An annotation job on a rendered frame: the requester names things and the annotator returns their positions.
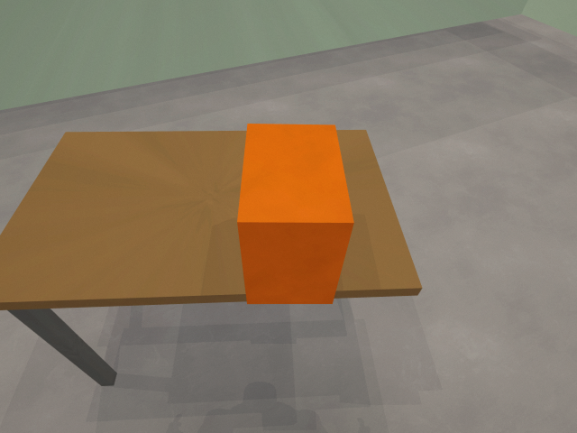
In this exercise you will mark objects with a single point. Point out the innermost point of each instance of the table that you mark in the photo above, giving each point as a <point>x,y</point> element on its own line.
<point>150,218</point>

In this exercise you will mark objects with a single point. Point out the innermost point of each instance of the carton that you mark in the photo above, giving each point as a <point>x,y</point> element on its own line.
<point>295,218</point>

